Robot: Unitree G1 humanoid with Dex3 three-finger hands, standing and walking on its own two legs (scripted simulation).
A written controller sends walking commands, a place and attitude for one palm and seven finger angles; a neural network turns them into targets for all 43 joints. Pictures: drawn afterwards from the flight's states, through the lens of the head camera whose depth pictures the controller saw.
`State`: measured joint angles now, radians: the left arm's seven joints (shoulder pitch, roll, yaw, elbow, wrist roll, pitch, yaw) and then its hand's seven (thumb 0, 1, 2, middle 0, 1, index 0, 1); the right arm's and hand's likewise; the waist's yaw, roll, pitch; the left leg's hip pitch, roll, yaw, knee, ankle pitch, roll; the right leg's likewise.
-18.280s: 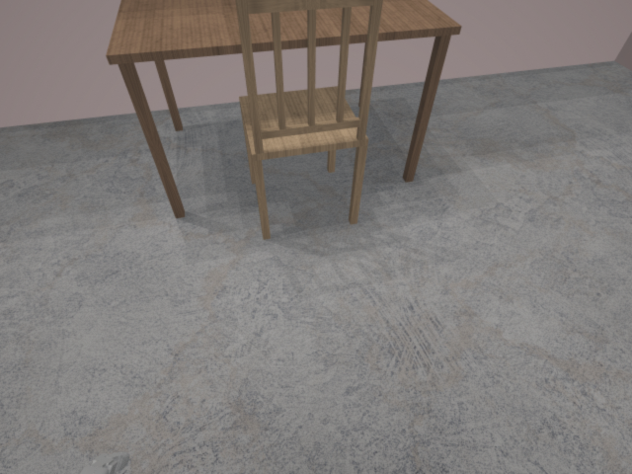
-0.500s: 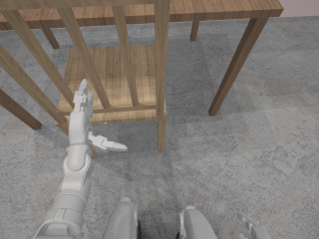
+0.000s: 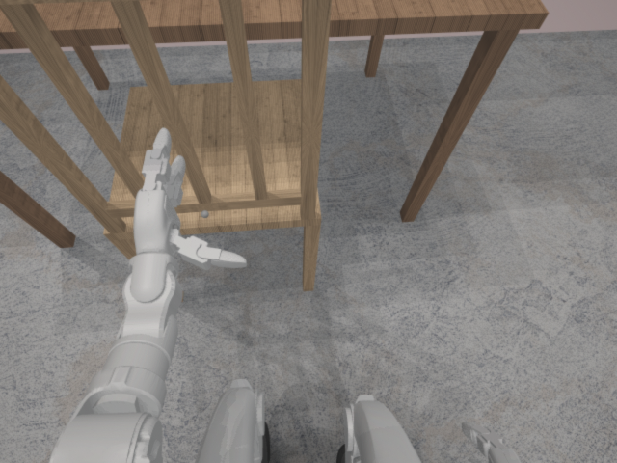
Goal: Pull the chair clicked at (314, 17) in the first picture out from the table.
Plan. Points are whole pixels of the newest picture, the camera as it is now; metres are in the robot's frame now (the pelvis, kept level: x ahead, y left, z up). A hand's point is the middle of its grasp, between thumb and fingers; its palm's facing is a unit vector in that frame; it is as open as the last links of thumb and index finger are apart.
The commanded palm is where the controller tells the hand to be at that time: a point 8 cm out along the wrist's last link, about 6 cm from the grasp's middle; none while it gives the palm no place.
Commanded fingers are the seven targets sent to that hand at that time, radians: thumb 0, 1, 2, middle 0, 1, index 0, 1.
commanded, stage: push the fingers through the gap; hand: left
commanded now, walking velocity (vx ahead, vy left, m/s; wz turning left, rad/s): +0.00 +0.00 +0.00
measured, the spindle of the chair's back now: (176, 128) +0.54 +0.18 +0.06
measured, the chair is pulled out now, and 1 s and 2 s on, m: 0.00 -0.03 -0.03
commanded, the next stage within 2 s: aim the fingers beside a spindle in 0.04 s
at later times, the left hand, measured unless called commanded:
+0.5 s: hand (192, 204) +0.44 +0.16 +0.02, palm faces +0.09 -1.00 -0.01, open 16.9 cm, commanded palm +0.41 +0.19 +0.02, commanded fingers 0.00 -0.50 0.30 -0.06 -0.08 -0.06 -0.08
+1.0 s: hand (190, 223) +0.41 +0.15 +0.03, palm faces +0.06 -1.00 -0.02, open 16.9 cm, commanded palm +0.39 +0.19 +0.03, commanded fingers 0.00 -0.50 0.30 -0.06 -0.08 -0.06 -0.08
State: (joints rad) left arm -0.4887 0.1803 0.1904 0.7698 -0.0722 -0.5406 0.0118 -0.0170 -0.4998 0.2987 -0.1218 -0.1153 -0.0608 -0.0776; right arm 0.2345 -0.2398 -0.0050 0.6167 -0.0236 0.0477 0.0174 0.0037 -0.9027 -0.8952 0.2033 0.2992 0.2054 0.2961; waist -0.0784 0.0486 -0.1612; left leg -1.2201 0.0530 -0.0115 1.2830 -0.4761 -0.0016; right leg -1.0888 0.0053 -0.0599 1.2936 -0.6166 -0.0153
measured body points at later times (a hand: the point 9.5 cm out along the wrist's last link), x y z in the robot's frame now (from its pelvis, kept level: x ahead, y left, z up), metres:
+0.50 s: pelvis -0.01 +0.02 -0.01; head +0.12 +0.03 +0.42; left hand +0.43 +0.21 +0.02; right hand +0.04 -0.24 -0.13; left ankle +0.06 +0.12 -0.61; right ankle +0.00 -0.11 -0.61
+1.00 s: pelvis +0.02 +0.02 +0.01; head +0.14 +0.03 +0.44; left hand +0.40 +0.21 +0.03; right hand +0.13 -0.23 -0.11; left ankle +0.06 +0.12 -0.61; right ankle +0.00 -0.11 -0.61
